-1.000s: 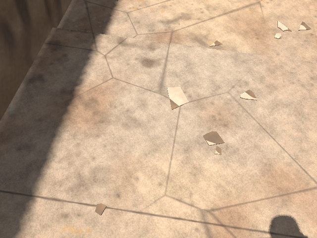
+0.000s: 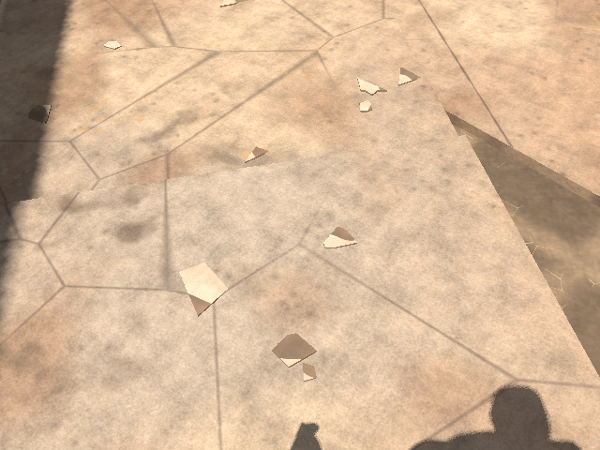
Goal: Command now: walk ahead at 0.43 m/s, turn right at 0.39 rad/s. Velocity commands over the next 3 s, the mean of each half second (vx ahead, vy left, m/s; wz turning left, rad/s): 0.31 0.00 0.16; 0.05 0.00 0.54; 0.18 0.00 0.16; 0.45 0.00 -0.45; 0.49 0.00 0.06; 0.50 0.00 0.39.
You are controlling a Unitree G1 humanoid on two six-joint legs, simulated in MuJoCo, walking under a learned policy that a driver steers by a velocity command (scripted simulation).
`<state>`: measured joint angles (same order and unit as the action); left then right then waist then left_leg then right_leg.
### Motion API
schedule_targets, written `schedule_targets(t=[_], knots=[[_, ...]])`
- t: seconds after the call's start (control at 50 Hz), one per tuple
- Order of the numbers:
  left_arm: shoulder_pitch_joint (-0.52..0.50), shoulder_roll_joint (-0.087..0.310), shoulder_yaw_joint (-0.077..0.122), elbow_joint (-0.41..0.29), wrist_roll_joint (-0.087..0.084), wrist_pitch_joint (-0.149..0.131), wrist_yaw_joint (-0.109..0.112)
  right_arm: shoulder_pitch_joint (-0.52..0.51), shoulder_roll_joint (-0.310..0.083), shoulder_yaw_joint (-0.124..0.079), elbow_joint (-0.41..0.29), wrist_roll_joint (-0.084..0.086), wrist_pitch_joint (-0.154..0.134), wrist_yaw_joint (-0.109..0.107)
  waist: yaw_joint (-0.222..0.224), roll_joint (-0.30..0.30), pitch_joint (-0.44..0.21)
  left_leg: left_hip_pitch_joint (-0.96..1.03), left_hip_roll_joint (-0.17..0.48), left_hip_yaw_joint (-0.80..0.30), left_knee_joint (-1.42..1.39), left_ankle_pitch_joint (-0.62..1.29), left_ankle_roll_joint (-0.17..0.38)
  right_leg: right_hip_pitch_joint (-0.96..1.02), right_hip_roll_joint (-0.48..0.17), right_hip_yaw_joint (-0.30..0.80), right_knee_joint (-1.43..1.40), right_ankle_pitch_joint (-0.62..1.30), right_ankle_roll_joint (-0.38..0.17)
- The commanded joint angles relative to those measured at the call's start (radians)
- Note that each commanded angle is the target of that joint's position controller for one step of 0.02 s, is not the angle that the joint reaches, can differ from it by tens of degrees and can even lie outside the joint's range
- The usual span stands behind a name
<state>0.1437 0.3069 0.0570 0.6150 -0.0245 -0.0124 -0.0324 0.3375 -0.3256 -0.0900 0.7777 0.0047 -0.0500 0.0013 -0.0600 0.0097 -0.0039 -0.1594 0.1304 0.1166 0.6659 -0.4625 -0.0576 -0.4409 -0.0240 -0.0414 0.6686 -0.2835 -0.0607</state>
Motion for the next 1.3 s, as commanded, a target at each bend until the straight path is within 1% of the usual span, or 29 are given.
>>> schedule_targets(t=[0.02,0.04,0.1,0.2,0.3,0.38,0.42,0.44,0.46,0.48,0.5,0.52,0.54,0.6,0.66,0.7,0.8,0.84,0.86,0.88,0.9,0.92,0.96,1.02,1.14,1.24,1.26,1.28,1.3], knots=[[0.332,0.246,0.073,-0.005,0.003,-0.031,0.011,-0.118,-0.075,0.010,-0.144,0.018,-0.062,0.007,0.197,-0.228,-0.176,-0.773,-0.112,-0.165,0.657,-0.091,0.028,0.678,-0.359,0.855,-0.481,-0.372,-0.305],[0.300,0.191,0.053,0.001,0.014,-0.049,0.007,-0.161,-0.116,-0.002,-0.148,0.049,-0.071,0.011,0.176,-0.182,-0.080,-0.822,-0.061,-0.172,0.673,-0.002,0.066,0.612,-0.348,0.740,-0.459,-0.334,-0.268],[0.142,0.097,0.018,-0.010,0.033,-0.062,0.006,-0.118,-0.092,0.002,-0.096,0.009,-0.054,0.011,0.077,-0.127,-0.004,-0.635,0.031,-0.181,0.507,0.233,0.081,0.359,-0.226,0.403,-0.452,0.000,-0.170],[0.151,0.098,0.022,0.037,0.041,-0.086,0.028,-0.145,-0.036,0.015,-0.070,0.007,-0.020,0.019,0.063,-0.048,0.029,-0.591,-0.025,-0.177,0.311,0.440,0.048,0.340,-0.168,0.109,-0.488,0.550,-0.114],[0.183,0.119,0.025,0.087,0.035,-0.071,0.066,-0.297,0.027,0.043,-0.113,0.005,-0.034,0.054,0.117,-0.061,0.042,-0.419,-0.099,-0.094,-0.040,0.671,0.056,0.325,-0.138,-0.057,-0.476,0.687,-0.029],[0.172,0.151,0.041,0.097,0.022,-0.030,0.090,-0.278,-0.026,0.024,-0.139,0.001,-0.033,0.086,0.091,-0.090,0.002,-0.410,-0.149,-0.060,-0.103,0.521,0.094,0.484,-0.180,-0.065,-0.319,0.914,-0.023],[0.146,0.157,0.047,0.078,0.023,-0.008,0.104,-0.147,-0.075,0.000,-0.115,-0.002,-0.032,0.085,0.029,-0.108,-0.070,-0.281,-0.204,-0.033,-0.116,0.433,0.128,0.501,-0.172,-0.073,-0.109,1.081,-0.006],[0.117,0.153,0.043,0.062,0.021,-0.005,0.102,-0.039,-0.109,-0.018,-0.098,-0.003,-0.034,0.070,-0.035,-0.077,-0.123,-0.115,-0.212,-0.057,-0.216,0.535,0.166,0.434,-0.132,-0.094,0.088,1.000,0.022],[0.168,0.101,0.023,0.037,0.047,-0.017,0.091,0.026,-0.185,-0.033,-0.110,-0.013,-0.029,0.047,-0.034,0.094,-0.237,0.194,-0.020,-0.296,-0.165,0.915,0.263,0.185,-0.045,-0.096,0.407,0.467,0.069],[0.293,0.022,-0.005,0.023,0.067,-0.025,0.068,-0.023,-0.233,-0.034,-0.140,-0.018,-0.025,0.035,0.059,0.254,-0.392,0.515,0.259,-0.772,-0.142,1.110,0.525,-0.181,0.156,0.042,0.805,-0.436,0.159],[0.254,0.126,0.010,0.036,0.040,-0.039,0.045,-0.046,-0.181,-0.027,-0.165,-0.013,-0.007,0.028,-0.007,0.093,-0.482,0.459,0.231,-0.776,-0.242,0.836,0.517,-0.205,0.101,0.210,0.861,-0.349,0.130],[0.142,0.145,0.016,0.000,0.010,-0.039,0.041,-0.118,-0.135,-0.014,-0.187,-0.005,0.006,0.018,-0.003,0.042,-0.331,0.322,0.176,-0.659,-0.280,0.657,0.456,-0.242,0.059,0.194,0.816,-0.275,0.114],[0.108,0.133,0.014,-0.009,0.018,-0.031,0.049,-0.169,-0.100,-0.003,-0.190,0.008,0.017,0.011,0.035,-0.055,-0.188,0.140,0.128,-0.578,-0.330,0.550,0.400,-0.248,0.024,0.168,0.718,-0.217,0.112],[0.130,0.101,0.012,-0.007,0.039,0.005,0.065,-0.232,-0.100,-0.007,-0.201,-0.004,0.036,0.005,0.099,0.028,-0.056,-0.180,0.011,-0.468,-0.393,0.451,0.342,-0.095,-0.001,0.126,0.462,-0.155,0.126],[0.143,0.063,0.000,0.006,0.044,0.002,0.079,-0.212,-0.135,-0.025,-0.192,-0.009,0.043,-0.007,0.091,0.065,-0.121,-0.195,-0.011,-0.427,-0.349,0.614,0.336,-0.030,0.017,0.110,0.303,-0.122,0.155],[0.123,0.067,0.001,0.005,0.038,0.005,0.080,-0.220,-0.144,-0.031,-0.196,0.002,0.058,-0.018,0.078,0.079,-0.158,-0.195,-0.025,-0.438,-0.338,0.490,0.309,0.000,0.024,0.117,0.232,-0.044,0.161],[0.062,0.072,0.012,-0.018,0.026,-0.011,0.065,-0.222,-0.135,-0.030,-0.202,0.006,0.087,-0.024,0.049,0.152,-0.135,-0.176,-0.040,-0.536,-0.304,0.256,0.257,0.044,0.048,0.122,0.036,-0.011,0.139],[0.103,0.069,0.022,-0.007,0.025,-0.025,0.056,-0.231,-0.118,-0.025,-0.207,0.014,0.096,-0.025,0.081,0.158,-0.130,-0.181,-0.065,-0.549,-0.237,0.274,0.216,0.153,0.056,0.099,-0.178,0.080,0.107],[0.128,0.113,0.038,-0.006,0.033,-0.027,0.059,-0.200,-0.085,-0.015,-0.204,0.014,0.097,-0.026,0.081,0.110,-0.133,-0.237,-0.110,-0.518,-0.156,0.187,0.167,0.249,-0.040,0.166,-0.269,0.103,0.069],[0.100,0.219,0.063,-0.024,0.062,-0.017,0.065,-0.154,-0.027,-0.002,-0.218,0.008,0.091,-0.023,0.028,-0.170,-0.118,-0.408,-0.250,-0.340,0.070,-0.050,0.095,0.326,-0.288,0.421,-0.328,0.216,-0.055],[0.092,0.208,0.065,-0.025,0.089,-0.013,0.061,-0.171,-0.088,-0.020,-0.233,0.003,0.073,-0.019,0.046,-0.313,-0.099,-0.505,-0.262,-0.253,0.309,-0.164,0.051,0.270,-0.400,0.599,-0.377,0.287,-0.186],[0.057,0.152,0.049,-0.049,0.083,-0.014,0.066,-0.158,-0.147,-0.041,-0.211,0.006,0.069,-0.018,0.045,-0.217,-0.088,-0.502,-0.218,-0.276,0.455,-0.107,0.031,0.255,-0.374,0.537,-0.363,0.284,-0.192],[-0.007,0.095,0.034,-0.058,0.049,-0.011,0.072,-0.123,-0.131,-0.047,-0.168,0.011,0.094,-0.028,0.027,-0.131,-0.057,-0.506,-0.196,-0.243,0.567,0.005,-0.006,0.250,-0.257,0.337,-0.323,0.290,-0.115],[0.009,0.084,0.029,-0.048,0.046,0.000,0.080,-0.156,-0.065,-0.026,-0.186,0.018,0.110,-0.026,0.059,-0.153,-0.034,-0.493,-0.178,-0.181,0.541,0.081,-0.041,0.260,-0.198,0.200,-0.329,0.355,-0.118],[0.045,0.135,0.049,-0.014,0.032,0.016,0.069,-0.216,-0.016,0.007,-0.219,0.008,0.101,-0.011,0.099,-0.215,-0.096,-0.289,-0.145,-0.127,0.169,0.005,-0.027,0.323,-0.244,0.177,-0.293,0.459,-0.165],[0.079,0.109,0.034,0.035,-0.001,0.014,0.047,-0.089,-0.018,0.009,-0.149,0.013,0.090,0.007,0.045,-0.164,-0.051,0.089,-0.179,-0.058,-0.278,0.177,0.091,0.089,-0.189,0.160,-0.315,-0.145,-0.088],[0.062,0.054,0.015,0.033,0.017,0.003,0.038,-0.010,-0.046,0.003,-0.130,0.012,0.083,0.002,0.016,-0.080,-0.076,0.246,-0.078,-0.203,-0.290,0.142,0.127,-0.043,-0.136,0.101,-0.177,-0.196,-0.022],[0.036,-0.025,-0.009,-0.016,0.046,-0.020,0.023,0.053,-0.158,-0.021,-0.121,0.002,0.081,-0.007,0.021,0.194,-0.098,0.337,0.151,-0.514,-0.325,0.060,0.238,-0.262,-0.001,-0.073,0.117,-0.278,0.075],[-0.082,0.076,0.018,-0.054,0.014,-0.035,0.032,0.080,-0.204,-0.037,-0.118,-0.015,0.059,0.001,-0.066,0.215,0.005,0.192,0.255,-0.727,-0.467,-0.131,0.382,-0.393,-0.002,0.023,0.273,-0.337,0.083]])
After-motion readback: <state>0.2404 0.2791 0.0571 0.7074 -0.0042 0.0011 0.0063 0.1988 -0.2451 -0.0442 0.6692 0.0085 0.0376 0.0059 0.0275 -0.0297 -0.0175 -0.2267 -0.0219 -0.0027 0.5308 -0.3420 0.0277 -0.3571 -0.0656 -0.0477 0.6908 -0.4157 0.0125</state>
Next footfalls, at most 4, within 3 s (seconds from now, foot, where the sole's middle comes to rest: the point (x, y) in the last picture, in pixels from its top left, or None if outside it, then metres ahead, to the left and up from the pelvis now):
0.44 left None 0.39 0.07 -0.76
0.86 right None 0.45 -0.16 -0.76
1.26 left None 0.29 0.04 -0.76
1.70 right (332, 361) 0.69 -0.05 -0.76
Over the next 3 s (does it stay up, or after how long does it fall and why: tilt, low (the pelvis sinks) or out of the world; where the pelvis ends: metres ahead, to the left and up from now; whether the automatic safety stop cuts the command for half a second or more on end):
stays up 1.18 0.18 0.03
